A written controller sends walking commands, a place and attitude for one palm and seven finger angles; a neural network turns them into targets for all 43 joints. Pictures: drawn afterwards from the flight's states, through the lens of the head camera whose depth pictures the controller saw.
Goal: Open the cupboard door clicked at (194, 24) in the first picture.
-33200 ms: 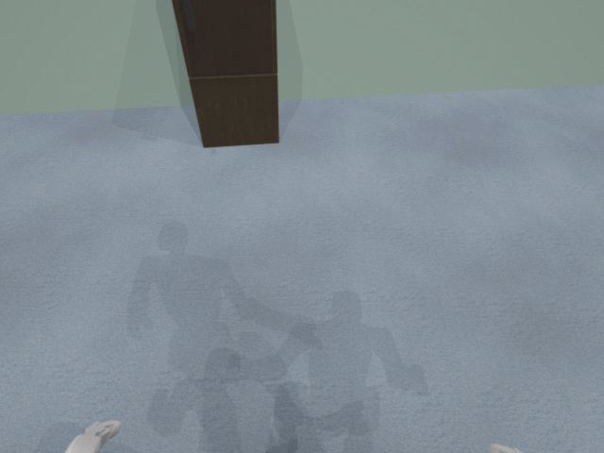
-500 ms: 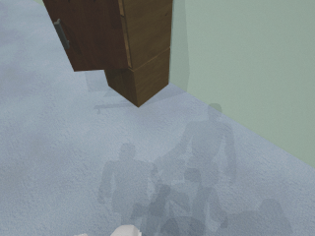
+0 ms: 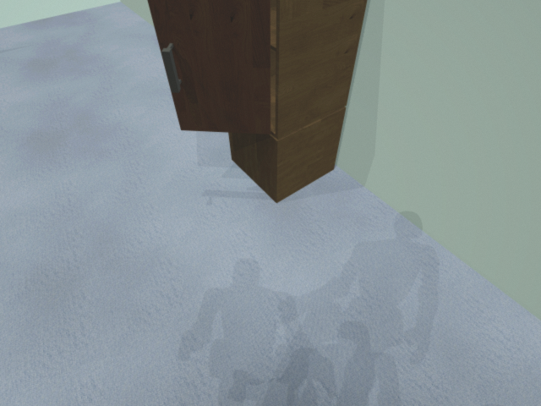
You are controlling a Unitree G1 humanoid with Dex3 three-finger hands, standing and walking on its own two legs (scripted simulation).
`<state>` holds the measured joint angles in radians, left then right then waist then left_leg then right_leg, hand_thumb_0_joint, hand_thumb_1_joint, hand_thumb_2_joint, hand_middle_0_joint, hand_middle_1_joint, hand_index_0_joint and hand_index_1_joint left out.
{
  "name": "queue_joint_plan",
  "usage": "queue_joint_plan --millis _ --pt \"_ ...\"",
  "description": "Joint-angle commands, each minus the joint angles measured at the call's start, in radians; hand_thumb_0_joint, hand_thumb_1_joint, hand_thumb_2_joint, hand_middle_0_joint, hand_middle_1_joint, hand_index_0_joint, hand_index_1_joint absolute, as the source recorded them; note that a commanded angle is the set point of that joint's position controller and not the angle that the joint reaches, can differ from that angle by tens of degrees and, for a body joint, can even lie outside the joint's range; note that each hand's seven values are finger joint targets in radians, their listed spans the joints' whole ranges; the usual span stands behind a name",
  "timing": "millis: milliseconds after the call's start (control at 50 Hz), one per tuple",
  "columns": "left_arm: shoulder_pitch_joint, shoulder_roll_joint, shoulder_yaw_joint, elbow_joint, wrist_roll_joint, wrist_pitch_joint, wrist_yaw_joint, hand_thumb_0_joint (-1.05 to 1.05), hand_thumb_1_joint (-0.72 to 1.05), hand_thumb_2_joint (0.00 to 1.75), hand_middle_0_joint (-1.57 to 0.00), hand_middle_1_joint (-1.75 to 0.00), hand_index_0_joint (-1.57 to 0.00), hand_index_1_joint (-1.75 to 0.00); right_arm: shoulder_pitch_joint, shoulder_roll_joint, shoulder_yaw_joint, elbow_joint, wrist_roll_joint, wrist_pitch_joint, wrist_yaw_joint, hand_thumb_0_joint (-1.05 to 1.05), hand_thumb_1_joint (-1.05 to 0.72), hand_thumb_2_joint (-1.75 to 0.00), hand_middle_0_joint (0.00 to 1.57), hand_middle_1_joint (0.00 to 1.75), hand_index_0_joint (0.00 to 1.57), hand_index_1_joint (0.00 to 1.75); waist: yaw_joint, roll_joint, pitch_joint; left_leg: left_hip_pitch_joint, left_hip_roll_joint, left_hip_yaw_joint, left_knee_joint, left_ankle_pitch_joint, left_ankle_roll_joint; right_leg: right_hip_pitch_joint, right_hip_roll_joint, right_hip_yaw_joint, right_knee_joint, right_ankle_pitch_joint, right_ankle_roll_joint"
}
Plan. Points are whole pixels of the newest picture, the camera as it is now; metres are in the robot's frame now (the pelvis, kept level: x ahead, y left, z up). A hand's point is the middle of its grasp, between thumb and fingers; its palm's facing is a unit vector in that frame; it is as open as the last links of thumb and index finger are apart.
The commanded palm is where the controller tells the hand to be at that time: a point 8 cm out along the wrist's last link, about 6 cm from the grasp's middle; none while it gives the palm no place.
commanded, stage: take the last steps up to it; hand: left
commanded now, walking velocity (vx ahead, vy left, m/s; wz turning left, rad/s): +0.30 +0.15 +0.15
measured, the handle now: (173, 68) +1.09 +0.41 -0.06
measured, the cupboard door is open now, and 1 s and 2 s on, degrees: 48 48 48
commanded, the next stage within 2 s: come to a stop and stand still in 1.26 s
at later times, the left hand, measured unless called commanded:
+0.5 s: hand out of the picture +0.11 +0.28 -0.17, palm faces +0.13 -0.97 -0.19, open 7.4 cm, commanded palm none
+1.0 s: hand (155, 279) +0.36 +0.27 -0.14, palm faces +0.08 -0.97 -0.22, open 7.2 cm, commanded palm none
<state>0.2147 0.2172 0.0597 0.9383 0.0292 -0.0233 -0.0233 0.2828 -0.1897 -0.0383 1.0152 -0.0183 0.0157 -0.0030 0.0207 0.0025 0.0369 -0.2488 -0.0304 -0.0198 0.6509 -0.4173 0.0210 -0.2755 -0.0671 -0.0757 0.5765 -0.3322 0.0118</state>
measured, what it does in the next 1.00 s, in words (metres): walks ahead: left foot, then right foot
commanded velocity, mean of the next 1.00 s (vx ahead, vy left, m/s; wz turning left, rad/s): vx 0.30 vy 0.09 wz -0.02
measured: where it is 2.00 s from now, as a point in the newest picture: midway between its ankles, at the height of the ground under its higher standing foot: (246, 323)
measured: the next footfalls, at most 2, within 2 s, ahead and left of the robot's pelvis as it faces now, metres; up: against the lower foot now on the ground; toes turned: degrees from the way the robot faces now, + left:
left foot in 0.36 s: +0.22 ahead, +0.20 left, +0.00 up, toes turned +11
right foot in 0.78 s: +0.36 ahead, -0.01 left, +0.00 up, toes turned -6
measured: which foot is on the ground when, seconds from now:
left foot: up 0.00-0.34, down 0.36-0.78, up 0.80-1.00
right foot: down 0.00-0.36, up 0.38-0.76, down 0.78-1.00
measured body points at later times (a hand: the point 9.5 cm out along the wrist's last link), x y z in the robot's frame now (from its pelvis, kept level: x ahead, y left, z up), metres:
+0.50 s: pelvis +0.15 +0.09 +0.00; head +0.18 +0.11 +0.45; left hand +0.11 +0.33 -0.16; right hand +0.25 -0.13 -0.13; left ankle +0.18 +0.19 -0.73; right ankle +0.09 -0.04 -0.64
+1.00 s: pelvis +0.33 +0.08 +0.02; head +0.35 +0.08 +0.47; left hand +0.36 +0.32 -0.13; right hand +0.34 -0.15 -0.14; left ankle +0.35 +0.23 -0.67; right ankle +0.32 +0.00 -0.73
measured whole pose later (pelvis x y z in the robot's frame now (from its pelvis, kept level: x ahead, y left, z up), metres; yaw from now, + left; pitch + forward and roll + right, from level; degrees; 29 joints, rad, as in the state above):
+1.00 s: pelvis +0.33 +0.08 +0.02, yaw +1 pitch +0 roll +1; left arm 0.27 0.17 0.06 1.02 0.02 -0.07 0.01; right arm 0.27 -0.17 -0.05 1.07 -0.03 -0.01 0.01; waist 0.00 -0.01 0.05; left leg -0.47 0.08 0.06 0.92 -0.28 -0.04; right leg -0.15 -0.02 -0.13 0.37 -0.22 -0.05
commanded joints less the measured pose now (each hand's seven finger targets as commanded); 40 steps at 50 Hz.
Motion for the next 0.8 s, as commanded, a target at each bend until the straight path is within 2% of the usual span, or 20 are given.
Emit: queue_joint_plan --millis 0,20,40,100,180,240,280,300,320,340,360,380,420,480,640,680,720,740,760,780 --pt "0.197 0.210 0.055 0.007 -0.006 -0.013 0.035 0.00 0.90 0.90 -0.20 -0.30 -0.20 -0.30 -0.158 -0.131 -0.038 -0.144 -0.013 -0.025 0.022 0.00 -0.90 -0.90 0.20 0.30 0.20 0.30 0.076 -0.167 0.094 -0.517 0.079 -0.054 0.480 -0.057 -0.015 0.209 -0.455 0.578 -0.498 -0.438 -0.200" --pt "0.155 0.168 0.039 0.005 -0.002 -0.023 0.037 0.00 0.90 0.90 -0.20 -0.30 -0.20 -0.30 -0.161 -0.124 -0.042 -0.123 -0.013 -0.021 0.026 0.00 -0.90 -0.90 0.20 0.30 0.20 0.30 0.045 -0.178 0.114 -0.482 0.098 -0.058 0.508 0.021 -0.023 0.127 -0.394 0.518 -0.480 -0.371 -0.164" --pt "0.106 0.136 0.027 0.003 -0.004 -0.031 0.037 0.00 0.90 0.90 -0.20 -0.30 -0.20 -0.30 -0.137 -0.114 -0.043 -0.104 -0.013 -0.012 0.032 0.00 -0.90 -0.90 0.20 0.30 0.20 0.30 0.012 -0.209 0.131 -0.451 0.120 -0.050 0.510 0.097 -0.034 0.070 -0.356 0.386 -0.475 -0.274 -0.134" --pt "0.105 0.105 0.021 0.017 -0.006 -0.047 0.032 0.00 0.90 0.90 -0.20 -0.30 -0.20 -0.30 -0.093 -0.069 -0.035 -0.078 -0.008 -0.005 0.047 0.00 -0.90 -0.90 0.20 0.30 0.20 0.30 -0.011 -0.202 0.088 -0.356 0.118 0.031 0.389 0.205 -0.062 0.073 -0.263 0.129 -0.460 -0.017 -0.089" --pt "0.194 0.133 0.028 0.075 0.001 -0.055 0.031 0.00 0.90 0.90 -0.20 -0.30 -0.20 -0.30 -0.162 -0.029 -0.023 -0.096 -0.001 -0.026 0.058 0.00 -0.90 -0.90 0.20 0.30 0.20 0.30 0.033 -0.127 0.042 -0.299 0.091 0.110 0.104 0.194 -0.072 0.189 -0.261 0.054 -0.387 0.203 -0.098" --pt "0.203 0.154 0.033 0.099 0.003 -0.048 0.030 0.00 0.90 0.90 -0.20 -0.30 -0.20 -0.30 -0.171 -0.027 -0.014 -0.108 0.001 -0.044 0.057 0.00 -0.90 -0.90 0.20 0.30 0.20 0.30 0.041 -0.185 0.016 -0.203 0.062 0.139 -0.037 0.179 -0.054 0.210 -0.262 0.028 -0.314 0.294 -0.089" --pt "0.169 0.147 0.035 0.102 0.001 -0.039 0.029 0.00 0.90 0.90 -0.20 -0.30 -0.20 -0.30 -0.076 -0.055 -0.020 -0.079 -0.002 -0.057 0.048 0.00 -0.90 -0.90 0.20 0.30 0.20 0.30 -0.014 -0.173 -0.004 -0.009 0.037 0.167 -0.154 0.230 -0.039 0.119 -0.232 -0.012 -0.223 0.251 -0.060" --pt "0.165 0.120 0.030 0.098 -0.001 -0.033 0.027 0.00 0.90 0.90 -0.20 -0.30 -0.20 -0.30 0.039 -0.108 -0.030 -0.044 -0.006 -0.064 0.037 0.00 -0.90 -0.90 0.20 0.30 0.20 0.30 -0.066 -0.061 -0.054 0.174 0.042 0.153 -0.203 0.208 -0.027 0.043 -0.191 -0.053 -0.054 0.262 -0.041" --pt "0.193 0.064 0.020 0.083 -0.009 -0.027 0.020 0.00 0.90 0.90 -0.20 -0.30 -0.20 -0.30 0.180 -0.212 -0.058 -0.010 -0.019 -0.071 0.021 0.00 -0.90 -0.90 0.20 0.30 0.20 0.30 -0.116 0.181 -0.164 0.384 0.231 -0.086 -0.213 0.184 0.041 -0.133 -0.081 -0.125 0.209 0.029 0.001" --pt "0.156 0.024 0.006 0.045 -0.013 -0.026 0.021 0.00 0.90 0.90 -0.20 -0.30 -0.20 -0.30 0.295 -0.281 -0.074 0.012 -0.016 -0.066 0.002 0.00 -0.90 -0.90 0.20 0.30 0.20 0.30 -0.153 0.345 -0.224 0.450 0.401 -0.352 -0.336 0.196 0.134 -0.289 0.019 -0.097 0.491 -0.305 0.014" --pt "0.084 0.025 0.004 0.020 -0.012 -0.024 0.024 0.00 0.90 0.90 -0.20 -0.30 -0.20 -0.30 0.284 -0.280 -0.068 0.014 -0.014 -0.056 -0.011 0.00 -0.90 -0.90 0.20 0.30 0.20 0.30 -0.150 0.251 -0.182 0.420 0.444 -0.359 -0.368 0.202 0.187 -0.371 -0.013 0.005 0.638 -0.287 -0.017" --pt "0.032 0.023 0.002 0.011 -0.010 -0.025 0.026 0.00 0.90 0.90 -0.20 -0.30 -0.20 -0.30 0.221 -0.238 -0.058 0.000 -0.016 -0.060 -0.010 0.00 -0.90 -0.90 0.20 0.30 0.20 0.30 -0.129 0.146 -0.108 0.293 0.429 -0.328 -0.384 0.148 0.186 -0.392 -0.046 0.022 0.708 -0.221 -0.029" --pt "0.032 0.020 0.009 0.036 -0.006 -0.014 0.019 0.00 0.90 0.90 -0.20 -0.30 -0.20 -0.30 0.079 -0.147 -0.031 -0.031 -0.012 -0.068 -0.017 0.00 -0.90 -0.90 0.20 0.30 0.20 0.30 -0.068 0.188 -0.001 0.105 0.378 -0.219 -0.428 0.113 0.161 -0.378 -0.089 0.060 0.705 -0.084 -0.024" --pt "0.085 0.001 0.005 0.056 -0.004 0.001 0.008 0.00 0.90 0.90 -0.20 -0.30 -0.20 -0.30 0.059 -0.112 -0.018 -0.023 -0.009 -0.090 -0.022 0.00 -0.90 -0.90 0.20 0.30 0.20 0.30 -0.018 0.114 0.004 0.056 0.328 -0.091 -0.463 0.247 0.143 -0.303 -0.084 0.046 0.586 0.004 -0.013" --pt "-0.045 0.001 0.003 -0.015 -0.002 0.005 -0.002 0.00 0.90 0.90 -0.20 -0.30 -0.20 -0.30 0.075 -0.122 -0.025 0.007 -0.014 -0.085 -0.010 0.00 -0.90 -0.90 0.20 0.30 0.20 0.30 -0.019 0.054 0.034 0.056 0.312 0.000 -0.476 0.209 0.172 -0.143 -0.039 -0.010 0.150 0.076 -0.008" --pt "-0.037 0.014 0.007 -0.019 0.000 -0.002 0.000 0.00 0.90 0.90 -0.20 -0.30 -0.20 -0.30 0.077 -0.122 -0.025 0.020 -0.015 -0.080 -0.008 0.00 -0.90 -0.90 0.20 0.30 0.20 0.30 -0.005 0.020 0.028 0.052 0.303 0.008 -0.413 0.223 0.154 -0.055 -0.016 -0.023 0.062 0.088 -0.012" --pt "0.063 0.043 0.020 0.014 0.002 -0.010 0.004 0.00 0.90 0.90 -0.20 -0.30 -0.20 -0.30 0.065 -0.113 -0.020 0.028 -0.010 -0.076 -0.008 0.00 -0.90 -0.90 0.20 0.30 0.20 0.30 0.042 -0.013 0.003 -0.012 0.222 0.076 -0.241 0.220 0.090 0.143 0.005 -0.026 -0.061 0.126 -0.026" --pt "0.170 0.107 0.035 0.043 0.007 -0.023 0.009 0.00 0.90 0.90 -0.20 -0.30 -0.20 -0.30 0.060 -0.084 -0.016 0.019 -0.001 -0.078 -0.003 0.00 -0.90 -0.90 0.20 0.30 0.20 0.30 0.088 -0.126 -0.045 -0.135 0.131 0.152 -0.019 0.155 0.041 0.317 -0.100 0.128 -0.137 0.083 -0.070" --pt "0.280 0.207 0.055 0.074 0.004 -0.031 0.016 0.00 0.90 0.90 -0.20 -0.30 -0.20 -0.30 0.070 -0.044 -0.010 -0.008 0.004 -0.077 0.006 0.00 -0.90 -0.90 0.20 0.30 0.20 0.30 0.108 -0.365 -0.091 -0.358 0.014 0.206 0.262 -0.140 -0.011 0.482 -0.345 0.491 -0.289 0.080 -0.180" --pt "0.294 0.212 0.053 0.067 -0.009 -0.027 0.030 0.00 0.90 0.90 -0.20 -0.30 -0.20 -0.30 0.022 -0.094 -0.020 -0.030 0.000 -0.066 0.008 0.00 -0.90 -0.90 0.20 0.30 0.20 0.30 0.111 -0.262 -0.047 -0.404 0.053 0.090 0.441 -0.204 -0.014 0.395 -0.424 0.593 -0.377 0.008 -0.246"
